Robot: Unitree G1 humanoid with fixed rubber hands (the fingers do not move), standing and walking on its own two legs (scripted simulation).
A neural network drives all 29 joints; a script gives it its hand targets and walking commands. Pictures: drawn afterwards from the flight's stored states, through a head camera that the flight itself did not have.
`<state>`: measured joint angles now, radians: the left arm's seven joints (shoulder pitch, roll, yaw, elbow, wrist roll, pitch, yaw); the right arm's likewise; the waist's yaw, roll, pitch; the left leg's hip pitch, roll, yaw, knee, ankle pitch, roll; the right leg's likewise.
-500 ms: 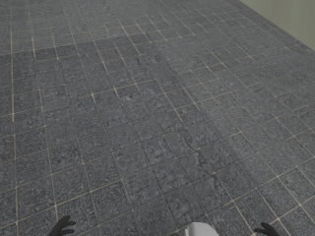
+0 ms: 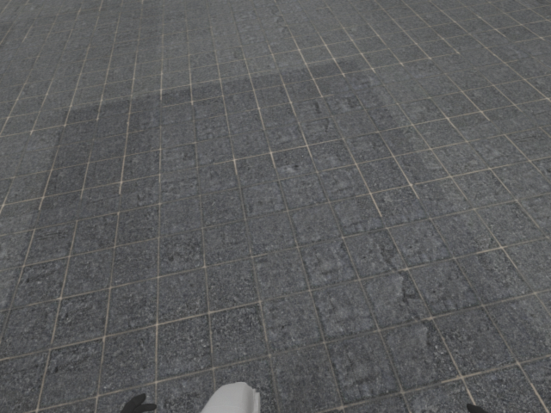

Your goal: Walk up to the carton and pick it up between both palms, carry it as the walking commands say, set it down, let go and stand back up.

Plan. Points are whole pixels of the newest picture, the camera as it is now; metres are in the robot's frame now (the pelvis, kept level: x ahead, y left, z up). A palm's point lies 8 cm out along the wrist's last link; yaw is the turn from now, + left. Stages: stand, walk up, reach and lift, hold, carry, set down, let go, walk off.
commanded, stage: walk up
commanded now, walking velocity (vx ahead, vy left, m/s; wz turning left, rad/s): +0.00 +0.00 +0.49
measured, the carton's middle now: out of the picture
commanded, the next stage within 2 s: none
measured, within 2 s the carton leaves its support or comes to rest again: neither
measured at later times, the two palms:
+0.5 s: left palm out of the picture +0.02 +0.34 -0.14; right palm (430, 389) +0.16 -0.19 -0.09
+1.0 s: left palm out of the picture -0.10 +0.28 -0.10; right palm (361, 310) +0.29 -0.12 -0.13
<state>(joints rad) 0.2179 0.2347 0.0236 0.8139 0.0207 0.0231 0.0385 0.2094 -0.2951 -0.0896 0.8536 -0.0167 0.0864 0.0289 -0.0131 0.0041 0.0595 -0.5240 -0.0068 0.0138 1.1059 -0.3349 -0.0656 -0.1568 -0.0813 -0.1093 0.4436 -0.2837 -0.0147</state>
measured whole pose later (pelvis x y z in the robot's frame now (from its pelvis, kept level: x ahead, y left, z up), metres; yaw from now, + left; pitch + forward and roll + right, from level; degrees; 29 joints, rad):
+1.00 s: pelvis +0.07 +0.05 +0.00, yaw +30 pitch -1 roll +3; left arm 0.45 0.28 0.04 0.91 0.02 -0.05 0.02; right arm 0.23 -0.29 -0.07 0.82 -0.05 0.03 0.09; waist 0.04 0.02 -0.04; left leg -0.58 0.01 -0.04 1.15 -0.18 -0.02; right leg -0.01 -0.09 -0.06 0.37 -0.35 0.02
